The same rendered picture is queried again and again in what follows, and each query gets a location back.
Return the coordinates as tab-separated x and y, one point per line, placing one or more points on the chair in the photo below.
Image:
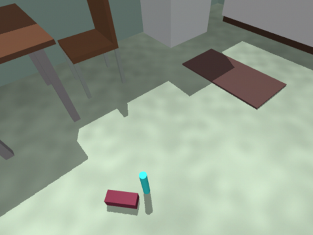
85	45

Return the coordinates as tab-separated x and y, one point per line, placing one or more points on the table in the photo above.
20	35

